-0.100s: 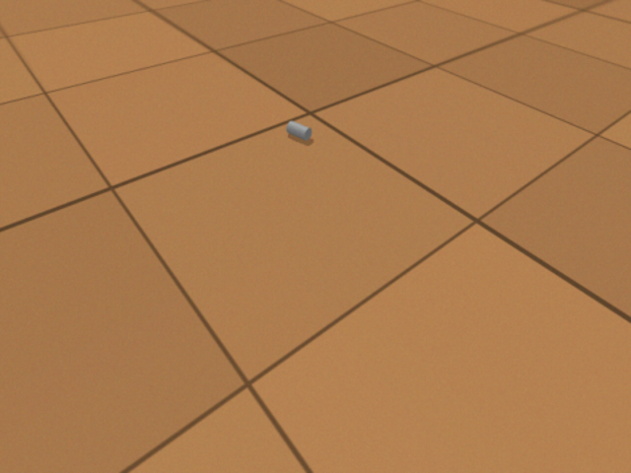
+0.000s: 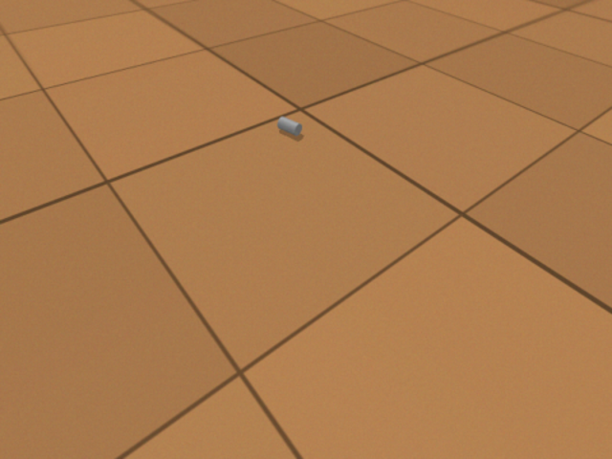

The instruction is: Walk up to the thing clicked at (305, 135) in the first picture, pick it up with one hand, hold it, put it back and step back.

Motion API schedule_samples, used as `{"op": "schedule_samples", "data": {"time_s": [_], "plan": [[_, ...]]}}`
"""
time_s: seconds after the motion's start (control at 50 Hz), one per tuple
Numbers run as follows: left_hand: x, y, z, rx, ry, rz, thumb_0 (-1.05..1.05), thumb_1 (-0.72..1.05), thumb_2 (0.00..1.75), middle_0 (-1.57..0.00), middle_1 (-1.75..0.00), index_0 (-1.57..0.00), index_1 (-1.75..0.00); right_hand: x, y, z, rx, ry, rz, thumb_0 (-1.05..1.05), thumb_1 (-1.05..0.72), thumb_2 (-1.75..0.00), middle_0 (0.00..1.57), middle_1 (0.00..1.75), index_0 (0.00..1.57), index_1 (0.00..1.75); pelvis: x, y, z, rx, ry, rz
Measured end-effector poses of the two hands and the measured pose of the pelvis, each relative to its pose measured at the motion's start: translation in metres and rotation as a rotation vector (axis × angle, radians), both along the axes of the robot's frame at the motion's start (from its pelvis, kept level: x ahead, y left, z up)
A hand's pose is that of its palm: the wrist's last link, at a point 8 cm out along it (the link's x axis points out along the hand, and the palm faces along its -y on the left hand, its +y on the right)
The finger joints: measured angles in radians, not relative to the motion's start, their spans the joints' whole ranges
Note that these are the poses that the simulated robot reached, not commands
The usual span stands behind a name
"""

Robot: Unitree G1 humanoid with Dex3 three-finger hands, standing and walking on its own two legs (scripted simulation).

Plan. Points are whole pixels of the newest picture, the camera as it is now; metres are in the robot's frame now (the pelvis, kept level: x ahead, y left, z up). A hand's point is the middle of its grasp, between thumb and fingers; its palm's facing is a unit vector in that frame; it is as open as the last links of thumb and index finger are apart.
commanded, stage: stand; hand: left
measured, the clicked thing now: (289, 126) +2.11 +0.05 -0.74
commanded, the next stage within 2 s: walk up in 1.02 s
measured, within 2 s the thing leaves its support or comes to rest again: neither
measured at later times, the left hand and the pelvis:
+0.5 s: hand out of the picture +0.08 +0.25 -0.16, palm faces -0.03 -0.94 -0.34, open 7.4 cm; pelvis +0.01 +0.00 +0.00, yaw +0 degrees
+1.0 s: hand out of the picture +0.08 +0.25 -0.16, palm faces -0.03 -0.94 -0.34, open 7.4 cm; pelvis +0.01 +0.00 +0.00, yaw +0 degrees
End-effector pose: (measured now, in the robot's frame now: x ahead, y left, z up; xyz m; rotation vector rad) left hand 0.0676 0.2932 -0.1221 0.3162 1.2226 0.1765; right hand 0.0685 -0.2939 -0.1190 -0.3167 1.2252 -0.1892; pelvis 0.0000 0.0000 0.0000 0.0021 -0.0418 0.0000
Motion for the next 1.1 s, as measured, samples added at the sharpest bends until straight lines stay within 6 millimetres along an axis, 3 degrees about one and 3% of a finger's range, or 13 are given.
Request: {"op": "schedule_samples", "data": {"time_s": [0.34, 1.02, 1.1], "plan": [[0.01, 0.002, 0.002, 0.002, -0.011, 0.002, 0.0, 0.9, 0.9, -0.2, -0.3, -0.2, -0.3, 0.006, 0.0, 0.001, -0.005, 0.001, 0.002, 0.01, -0.9, -0.89, 0.2, 0.3, 0.2, 0.3, 0.006, 0.001, 0.001, -0.001, 0.001, 0.002], [0.009, 0.005, 0.002, 0.005, -0.006, 0.007, 0.0, 0.9, 0.9, -0.2, -0.3, -0.2, -0.3, 0.011, 0.001, 0.003, -0.01, -0.002, 0.006, 0.01, -0.9, -0.89, 0.2, 0.3, 0.2, 0.3, 0.01, 0.003, 0.001, -0.002, -0.001, 0.004], [0.011, 0.011, 0.005, -0.002, 0.013, -0.033, 0.01, 0.9, 0.9, -0.2, -0.3, -0.2, -0.3, 0.016, -0.007, 0.007, 0.012, -0.092, -0.03, 0.01, -0.9, -0.89, 0.2, 0.3, 0.2, 0.3, 0.013, 0.004, -0.001, 0.012, 0.021, -0.065]]}}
